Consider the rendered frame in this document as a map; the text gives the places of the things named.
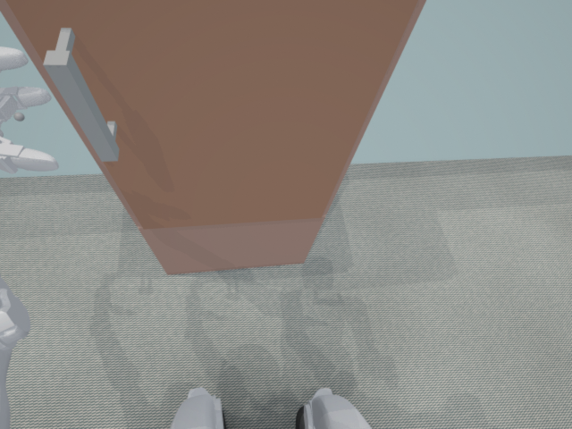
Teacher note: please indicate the robot right shin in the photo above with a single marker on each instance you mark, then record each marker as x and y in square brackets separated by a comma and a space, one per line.
[324, 391]

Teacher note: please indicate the cupboard door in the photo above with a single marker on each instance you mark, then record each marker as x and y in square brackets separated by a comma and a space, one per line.
[227, 111]

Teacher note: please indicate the handle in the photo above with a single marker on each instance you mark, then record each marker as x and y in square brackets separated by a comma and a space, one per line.
[68, 79]

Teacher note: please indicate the right robot thigh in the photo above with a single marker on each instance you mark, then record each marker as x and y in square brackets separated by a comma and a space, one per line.
[332, 412]

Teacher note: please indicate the robot left upper arm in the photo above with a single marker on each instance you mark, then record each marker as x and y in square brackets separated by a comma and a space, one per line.
[14, 326]

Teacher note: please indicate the robot left hand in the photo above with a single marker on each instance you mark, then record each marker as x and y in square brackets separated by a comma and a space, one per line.
[15, 156]

